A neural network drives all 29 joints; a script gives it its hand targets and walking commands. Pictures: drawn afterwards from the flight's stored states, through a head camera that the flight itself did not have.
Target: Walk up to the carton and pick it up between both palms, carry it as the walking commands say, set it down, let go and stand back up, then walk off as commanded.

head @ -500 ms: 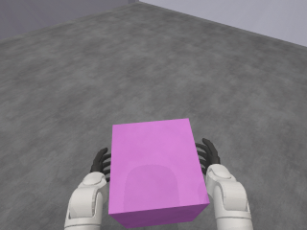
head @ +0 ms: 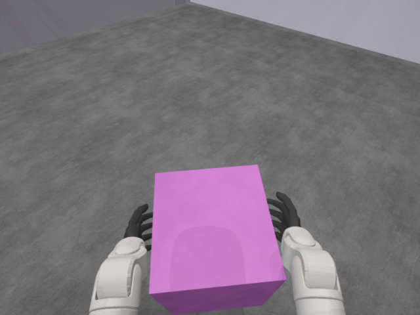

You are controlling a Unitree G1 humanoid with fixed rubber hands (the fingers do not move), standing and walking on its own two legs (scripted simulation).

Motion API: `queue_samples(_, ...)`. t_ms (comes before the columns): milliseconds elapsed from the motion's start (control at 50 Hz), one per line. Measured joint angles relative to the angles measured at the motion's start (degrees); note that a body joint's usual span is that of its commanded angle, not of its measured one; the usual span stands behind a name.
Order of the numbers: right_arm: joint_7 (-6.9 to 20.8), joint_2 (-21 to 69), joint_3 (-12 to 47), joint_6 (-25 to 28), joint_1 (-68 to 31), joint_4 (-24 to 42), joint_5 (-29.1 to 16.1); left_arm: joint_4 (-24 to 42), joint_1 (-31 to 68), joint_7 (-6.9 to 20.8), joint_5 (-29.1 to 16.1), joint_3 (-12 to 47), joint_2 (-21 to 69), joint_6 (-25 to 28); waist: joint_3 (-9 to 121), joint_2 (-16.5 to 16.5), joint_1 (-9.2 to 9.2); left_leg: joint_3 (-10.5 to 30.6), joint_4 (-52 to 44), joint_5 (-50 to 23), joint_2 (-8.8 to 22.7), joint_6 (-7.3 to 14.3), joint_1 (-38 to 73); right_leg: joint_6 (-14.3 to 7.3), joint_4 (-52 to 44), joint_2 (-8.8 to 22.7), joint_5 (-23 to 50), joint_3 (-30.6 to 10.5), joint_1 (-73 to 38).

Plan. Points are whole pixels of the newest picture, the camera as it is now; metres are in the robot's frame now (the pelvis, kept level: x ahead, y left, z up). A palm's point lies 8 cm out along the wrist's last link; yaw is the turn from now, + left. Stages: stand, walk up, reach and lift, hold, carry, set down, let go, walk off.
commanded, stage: carry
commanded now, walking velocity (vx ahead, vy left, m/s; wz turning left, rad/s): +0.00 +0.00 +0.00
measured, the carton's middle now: (212, 244) +0.28 +0.00 -0.02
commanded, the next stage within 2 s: none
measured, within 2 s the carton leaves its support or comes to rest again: neither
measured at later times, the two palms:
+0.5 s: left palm (130, 234) +0.26 +0.14 +0.07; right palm (296, 221) +0.27 -0.15 +0.08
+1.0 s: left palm (104, 272) +0.18 +0.16 +0.09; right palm (289, 242) +0.22 -0.12 +0.09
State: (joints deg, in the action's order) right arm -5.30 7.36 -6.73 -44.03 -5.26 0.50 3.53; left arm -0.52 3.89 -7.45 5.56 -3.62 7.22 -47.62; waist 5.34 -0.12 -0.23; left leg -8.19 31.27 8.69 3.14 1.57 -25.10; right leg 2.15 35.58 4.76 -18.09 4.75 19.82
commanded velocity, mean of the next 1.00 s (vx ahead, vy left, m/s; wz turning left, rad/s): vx -0.09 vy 0.00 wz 0.22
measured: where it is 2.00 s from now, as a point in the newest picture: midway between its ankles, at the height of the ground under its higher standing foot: outside the picture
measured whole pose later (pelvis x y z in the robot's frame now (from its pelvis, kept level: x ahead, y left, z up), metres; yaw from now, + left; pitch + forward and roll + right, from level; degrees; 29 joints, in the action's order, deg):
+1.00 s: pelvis -0.04 +0.00 +0.00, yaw +6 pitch +2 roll +1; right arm -7.2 7.4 -3.8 -68.3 -4.6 26.1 3.6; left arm 24.0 3.2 -8.9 3.4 -1.4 7.3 -70.6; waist 3.6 -1.3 -0.3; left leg -4.3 48.6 18.0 1.0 -0.3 -31.1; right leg -0.4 35.8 5.5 -18.0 8.3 19.1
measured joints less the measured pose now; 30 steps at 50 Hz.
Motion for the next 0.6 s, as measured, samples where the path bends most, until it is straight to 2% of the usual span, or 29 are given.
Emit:
queue_samples(380,-0.2,0.0,0.4,-1.2,-0.1,2.2,0.1,2.0,0.3,0.2,0.0,0.0,0.0,-1.1,0.0,0.0,0.00,0.0,-0.3,-0.2,0.0,0.0,0.0,-0.2,0.0,0.0,0.0,0.0,0.1)
queue_samples(500,-0.9,0.0,2.5,-10.0,0.4,15.7,0.1,15.3,-0.2,-0.4,-1.4,1.0,0.0,-9.6,-1.0,-0.1,-0.01,0.2,-0.3,-0.6,0.0,0.0,0.0,-0.2,0.2,0.0,0.1,0.2,0.1)
queue_samples(600,-1.4,0.0,3.1,-16.4,0.4,22.0,0.1,21.5,-0.2,-0.6,-1.7,1.5,0.1,-15.8,-1.0,-0.9,-0.02,1.8,0.8,-0.7,0.1,-0.1,-0.6,-0.5,0.3,-0.2,0.1,1.8,-0.6)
